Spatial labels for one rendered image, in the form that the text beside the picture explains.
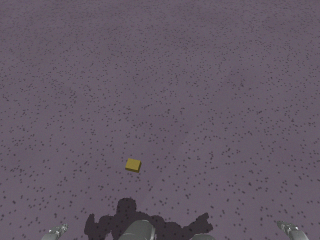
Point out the small box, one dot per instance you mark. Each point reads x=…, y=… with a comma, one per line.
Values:
x=133, y=165

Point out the right robot hand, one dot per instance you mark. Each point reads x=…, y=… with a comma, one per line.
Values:
x=291, y=230

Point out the left robot hand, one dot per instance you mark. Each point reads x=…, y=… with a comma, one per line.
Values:
x=56, y=232

